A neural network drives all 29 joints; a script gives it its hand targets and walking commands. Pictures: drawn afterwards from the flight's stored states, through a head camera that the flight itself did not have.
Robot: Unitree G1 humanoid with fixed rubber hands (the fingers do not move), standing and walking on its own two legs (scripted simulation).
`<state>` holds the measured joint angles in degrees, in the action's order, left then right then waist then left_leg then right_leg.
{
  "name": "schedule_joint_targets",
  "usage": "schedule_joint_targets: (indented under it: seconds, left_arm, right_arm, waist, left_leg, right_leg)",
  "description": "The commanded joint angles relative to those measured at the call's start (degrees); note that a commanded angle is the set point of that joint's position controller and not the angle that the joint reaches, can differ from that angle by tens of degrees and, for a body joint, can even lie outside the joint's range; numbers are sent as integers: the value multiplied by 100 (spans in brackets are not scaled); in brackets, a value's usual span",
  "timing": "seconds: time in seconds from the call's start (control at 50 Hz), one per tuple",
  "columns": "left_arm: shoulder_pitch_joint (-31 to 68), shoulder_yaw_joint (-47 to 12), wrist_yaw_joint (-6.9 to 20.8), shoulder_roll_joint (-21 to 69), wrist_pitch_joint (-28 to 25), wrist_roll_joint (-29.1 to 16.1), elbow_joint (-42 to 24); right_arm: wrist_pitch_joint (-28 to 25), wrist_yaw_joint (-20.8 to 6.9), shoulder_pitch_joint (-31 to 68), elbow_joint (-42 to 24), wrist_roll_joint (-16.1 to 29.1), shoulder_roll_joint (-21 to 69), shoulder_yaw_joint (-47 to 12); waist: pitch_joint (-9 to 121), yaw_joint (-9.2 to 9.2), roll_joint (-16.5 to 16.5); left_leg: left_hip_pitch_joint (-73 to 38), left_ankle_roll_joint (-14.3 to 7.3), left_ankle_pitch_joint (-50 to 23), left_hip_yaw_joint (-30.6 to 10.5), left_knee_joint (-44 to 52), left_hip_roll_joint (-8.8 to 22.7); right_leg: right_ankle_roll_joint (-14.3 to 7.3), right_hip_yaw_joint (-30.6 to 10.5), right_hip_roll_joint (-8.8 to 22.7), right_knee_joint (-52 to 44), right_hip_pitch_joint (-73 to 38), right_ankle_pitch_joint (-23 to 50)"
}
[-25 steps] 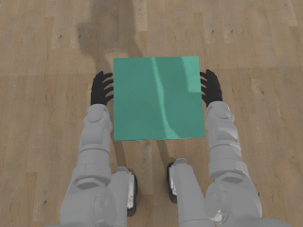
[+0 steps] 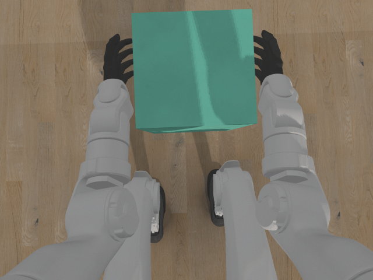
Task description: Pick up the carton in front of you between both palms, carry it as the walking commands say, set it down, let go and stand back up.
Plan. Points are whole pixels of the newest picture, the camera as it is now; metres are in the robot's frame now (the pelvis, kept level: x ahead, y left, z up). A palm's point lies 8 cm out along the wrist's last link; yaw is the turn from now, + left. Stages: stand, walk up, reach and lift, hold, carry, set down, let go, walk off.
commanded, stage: set down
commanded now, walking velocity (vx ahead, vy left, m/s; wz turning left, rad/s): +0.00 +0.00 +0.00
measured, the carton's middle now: (191, 86) +0.48 -0.05 -0.17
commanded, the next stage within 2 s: none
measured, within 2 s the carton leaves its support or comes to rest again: rests again in 1.70 s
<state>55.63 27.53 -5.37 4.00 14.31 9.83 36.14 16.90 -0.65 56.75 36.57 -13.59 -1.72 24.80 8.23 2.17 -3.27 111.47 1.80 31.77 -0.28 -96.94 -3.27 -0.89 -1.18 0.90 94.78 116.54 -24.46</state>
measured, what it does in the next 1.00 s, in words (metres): lowers itself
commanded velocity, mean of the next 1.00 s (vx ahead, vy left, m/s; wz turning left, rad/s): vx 0.00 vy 0.00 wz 0.00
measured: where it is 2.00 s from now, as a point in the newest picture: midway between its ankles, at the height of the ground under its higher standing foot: (186, 215)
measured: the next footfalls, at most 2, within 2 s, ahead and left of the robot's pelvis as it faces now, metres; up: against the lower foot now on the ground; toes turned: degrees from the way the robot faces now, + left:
none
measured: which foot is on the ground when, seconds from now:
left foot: down 0.00-1.00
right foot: down 0.00-1.00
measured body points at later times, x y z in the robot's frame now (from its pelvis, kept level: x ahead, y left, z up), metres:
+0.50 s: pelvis -0.01 +0.01 -0.10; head +0.34 -0.05 +0.17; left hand +0.53 +0.08 -0.26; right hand +0.51 -0.22 -0.26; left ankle +0.08 +0.13 -0.48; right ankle +0.11 -0.12 -0.48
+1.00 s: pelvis -0.02 +0.01 -0.14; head +0.34 -0.03 +0.12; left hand +0.54 +0.08 -0.31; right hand +0.52 -0.23 -0.30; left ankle +0.08 +0.13 -0.48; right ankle +0.11 -0.12 -0.48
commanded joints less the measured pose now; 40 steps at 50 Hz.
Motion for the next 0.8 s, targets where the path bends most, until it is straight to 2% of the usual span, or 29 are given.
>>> schedule_joint_targets:
  seconds: [0.0,0.3,0.5,0.58,0.64,0.7,0.78]
  left_arm:
    - [3615,-3045,1242,4901,-47,-602,249]
    - [4597,-2905,1135,4337,-171,-780,589]
    - [5385,-3344,982,4017,-320,-1274,508]
    - [5818,-3704,889,3976,-417,-1575,125]
    - [5690,-3755,893,4073,-402,-1576,182]
    - [5458,-3591,960,4207,-388,-1468,481]
    - [5465,-3418,1052,4184,-417,-1426,653]
  right_arm:
    - [-41,-1081,3157,251,675,4994,-2847]
    - [-167,-1149,4118,513,962,4281,-2823]
    - [-356,-1235,4826,651,1428,3751,-3023]
    - [-406,-1238,4877,683,1835,4001,-3231]
    - [-391,-1294,4902,735,1954,4095,-3265]
    - [-396,-1368,4786,972,1881,4026,-3168]
    - [-430,-1394,4697,1189,1716,3928,-2974]
  waist:
    - [5694,230,438]
    - [5358,308,441]
    - [5277,481,245]
    - [5871,404,222]
    - [5710,391,131]
    - [5115,386,69]
    - [4493,509,72]
  left_leg:
    - [-1113,44,-937,418,694,-884]
    - [-362,20,-825,494,-457,-820]
    - [-668,36,-1062,485,-1247,-743]
    - [-1030,14,-1478,527,-1478,-719]
    - [-1189,-31,-1558,504,-1581,-710]
    - [-901,-36,-1517,473,-1646,-725]
    - [-501,-30,-1269,434,-1693,-742]
  right_leg:
    - [260,196,-840,-424,-4707,1567]
    - [267,300,-714,705,-3727,1510]
    - [221,361,-572,1532,-3295,1688]
    - [224,357,-566,1834,-3634,2226]
    - [232,382,-585,1921,-3242,2202]
    - [190,346,-577,1972,-2899,2143]
    - [143,339,-559,2012,-2615,1884]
